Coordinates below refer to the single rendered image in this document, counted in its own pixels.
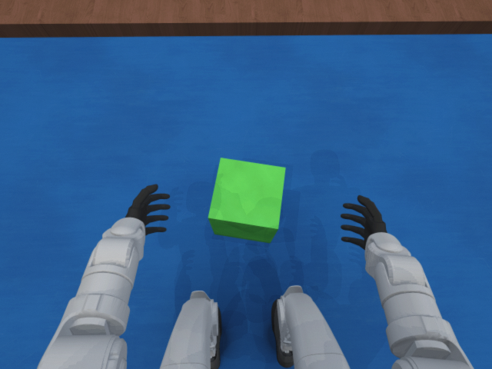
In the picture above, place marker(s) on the carton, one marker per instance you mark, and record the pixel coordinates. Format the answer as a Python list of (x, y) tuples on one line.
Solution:
[(246, 201)]

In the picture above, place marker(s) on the right robot hand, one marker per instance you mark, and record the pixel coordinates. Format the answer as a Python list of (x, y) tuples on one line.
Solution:
[(372, 221)]

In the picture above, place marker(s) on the left robot hand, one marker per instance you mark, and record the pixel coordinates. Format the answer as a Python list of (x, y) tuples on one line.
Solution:
[(140, 208)]

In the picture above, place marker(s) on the robot left upper arm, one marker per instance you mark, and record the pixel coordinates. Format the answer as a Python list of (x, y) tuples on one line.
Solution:
[(106, 351)]

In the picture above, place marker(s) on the robot left thigh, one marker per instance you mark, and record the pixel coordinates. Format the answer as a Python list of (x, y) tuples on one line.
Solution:
[(189, 343)]

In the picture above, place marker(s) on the left robot shin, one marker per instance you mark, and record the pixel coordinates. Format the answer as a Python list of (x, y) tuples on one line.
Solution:
[(202, 294)]

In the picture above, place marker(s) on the robot right forearm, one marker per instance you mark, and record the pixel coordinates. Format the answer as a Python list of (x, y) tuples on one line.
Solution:
[(415, 326)]

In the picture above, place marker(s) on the robot left forearm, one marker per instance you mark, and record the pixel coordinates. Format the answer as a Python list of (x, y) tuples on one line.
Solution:
[(101, 303)]

